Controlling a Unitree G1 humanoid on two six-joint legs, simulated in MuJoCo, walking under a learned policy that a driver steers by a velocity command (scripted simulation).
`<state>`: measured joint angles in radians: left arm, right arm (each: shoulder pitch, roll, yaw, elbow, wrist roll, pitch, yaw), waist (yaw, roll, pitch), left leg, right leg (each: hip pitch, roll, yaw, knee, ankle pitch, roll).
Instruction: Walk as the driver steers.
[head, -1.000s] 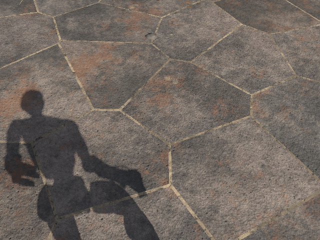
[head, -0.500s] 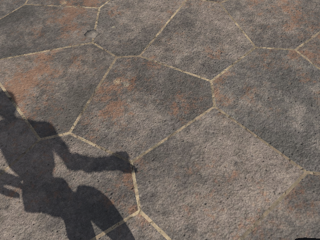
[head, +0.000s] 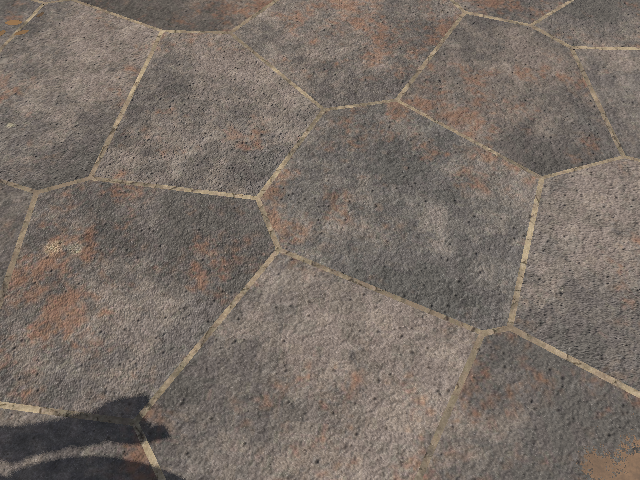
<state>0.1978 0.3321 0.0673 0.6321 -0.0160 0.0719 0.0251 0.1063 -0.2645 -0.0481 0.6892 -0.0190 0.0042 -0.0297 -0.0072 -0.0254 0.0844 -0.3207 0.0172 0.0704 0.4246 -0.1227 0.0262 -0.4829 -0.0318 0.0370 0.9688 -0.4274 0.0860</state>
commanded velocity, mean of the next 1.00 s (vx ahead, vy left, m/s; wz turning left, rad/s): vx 0.01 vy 0.00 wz -0.27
